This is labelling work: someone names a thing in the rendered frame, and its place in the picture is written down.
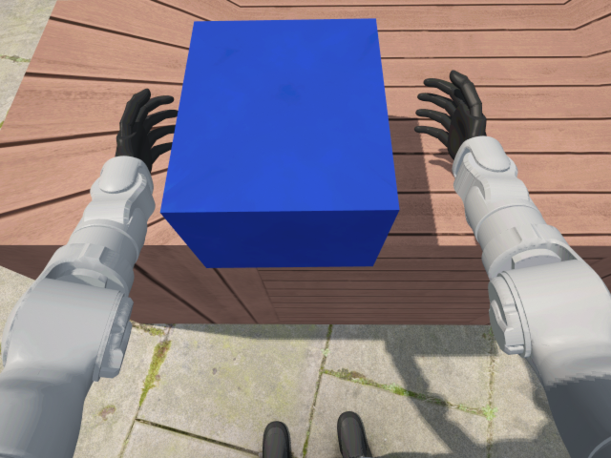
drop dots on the left robot foot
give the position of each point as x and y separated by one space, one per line
275 441

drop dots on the right robot foot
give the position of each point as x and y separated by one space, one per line
351 436

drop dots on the right robot forearm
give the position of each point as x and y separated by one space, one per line
506 223

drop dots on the robot right hand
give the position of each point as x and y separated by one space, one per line
465 119

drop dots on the carton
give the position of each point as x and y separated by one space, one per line
281 155

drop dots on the robot left hand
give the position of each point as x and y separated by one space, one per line
134 137

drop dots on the robot foot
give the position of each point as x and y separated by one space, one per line
351 436
275 441

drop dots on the left robot forearm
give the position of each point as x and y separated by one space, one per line
105 244

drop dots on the pedestal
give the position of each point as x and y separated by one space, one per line
541 68

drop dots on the left robot upper arm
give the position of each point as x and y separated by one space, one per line
68 335

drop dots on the right robot upper arm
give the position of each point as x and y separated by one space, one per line
557 317

